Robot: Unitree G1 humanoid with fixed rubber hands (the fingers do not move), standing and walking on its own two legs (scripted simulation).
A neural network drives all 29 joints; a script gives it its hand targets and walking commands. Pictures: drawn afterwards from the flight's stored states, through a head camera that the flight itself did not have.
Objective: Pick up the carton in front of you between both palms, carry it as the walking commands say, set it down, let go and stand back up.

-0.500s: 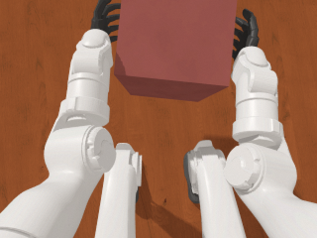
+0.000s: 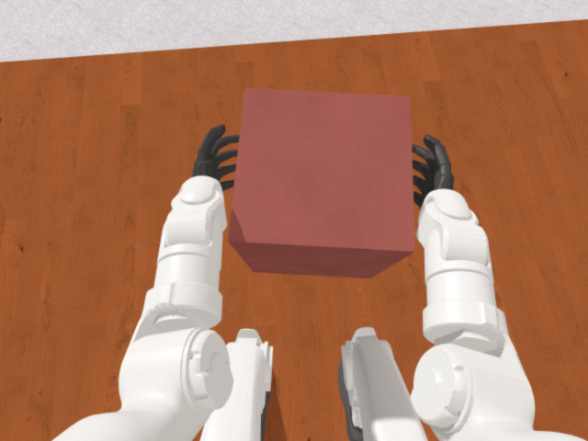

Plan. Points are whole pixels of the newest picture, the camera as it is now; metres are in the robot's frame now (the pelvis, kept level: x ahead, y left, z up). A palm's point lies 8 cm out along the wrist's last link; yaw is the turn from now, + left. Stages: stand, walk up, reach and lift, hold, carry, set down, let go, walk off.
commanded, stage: reach and lift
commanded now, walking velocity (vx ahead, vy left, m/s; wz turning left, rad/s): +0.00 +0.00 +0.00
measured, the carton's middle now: (318, 199) +0.46 -0.02 -0.11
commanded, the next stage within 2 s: hold in 1.86 s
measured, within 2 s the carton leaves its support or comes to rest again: neither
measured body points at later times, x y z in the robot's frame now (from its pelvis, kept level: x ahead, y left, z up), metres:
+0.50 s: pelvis +0.04 -0.01 +0.13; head +0.13 +0.00 +0.57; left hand +0.41 +0.14 +0.11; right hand +0.41 -0.16 +0.11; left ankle +0.08 +0.12 -0.55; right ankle +0.08 -0.14 -0.55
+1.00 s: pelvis +0.06 -0.01 +0.19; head +0.03 -0.01 +0.64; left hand +0.37 +0.14 +0.21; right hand +0.37 -0.16 +0.21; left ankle +0.08 +0.12 -0.55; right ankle +0.08 -0.14 -0.55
